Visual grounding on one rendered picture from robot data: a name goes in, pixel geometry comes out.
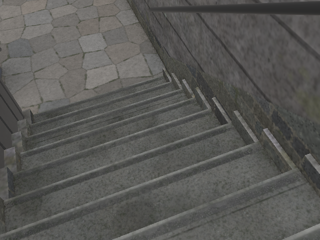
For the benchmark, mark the stairs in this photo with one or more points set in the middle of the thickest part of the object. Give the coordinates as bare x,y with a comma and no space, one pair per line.
144,162

